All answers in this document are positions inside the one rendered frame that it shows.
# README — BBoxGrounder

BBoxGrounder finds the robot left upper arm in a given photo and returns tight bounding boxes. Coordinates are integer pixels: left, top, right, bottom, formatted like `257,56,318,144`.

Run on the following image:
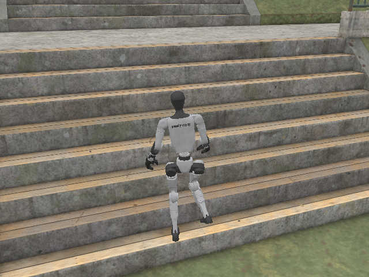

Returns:
154,118,168,150

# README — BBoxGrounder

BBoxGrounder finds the robot left forearm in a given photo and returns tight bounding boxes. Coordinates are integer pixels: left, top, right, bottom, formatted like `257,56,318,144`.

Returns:
148,142,159,161

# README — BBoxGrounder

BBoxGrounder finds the left robot shin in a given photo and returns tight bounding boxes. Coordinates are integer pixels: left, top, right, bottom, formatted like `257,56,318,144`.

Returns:
169,193,178,233

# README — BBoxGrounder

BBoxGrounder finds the robot left thigh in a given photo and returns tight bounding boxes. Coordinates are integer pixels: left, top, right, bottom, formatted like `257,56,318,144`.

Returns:
165,162,179,203

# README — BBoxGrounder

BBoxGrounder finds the right robot hand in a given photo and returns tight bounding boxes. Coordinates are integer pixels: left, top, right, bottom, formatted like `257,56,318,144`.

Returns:
197,145,210,154

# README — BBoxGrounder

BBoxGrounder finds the left robot hand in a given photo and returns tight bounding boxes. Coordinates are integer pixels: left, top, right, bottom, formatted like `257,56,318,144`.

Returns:
145,157,158,170

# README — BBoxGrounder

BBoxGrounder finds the robot right forearm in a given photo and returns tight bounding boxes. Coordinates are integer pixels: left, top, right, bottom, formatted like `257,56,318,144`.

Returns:
202,135,209,148

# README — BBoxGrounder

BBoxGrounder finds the robot right upper arm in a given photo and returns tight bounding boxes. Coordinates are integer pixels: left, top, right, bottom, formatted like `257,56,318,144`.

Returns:
192,114,208,144

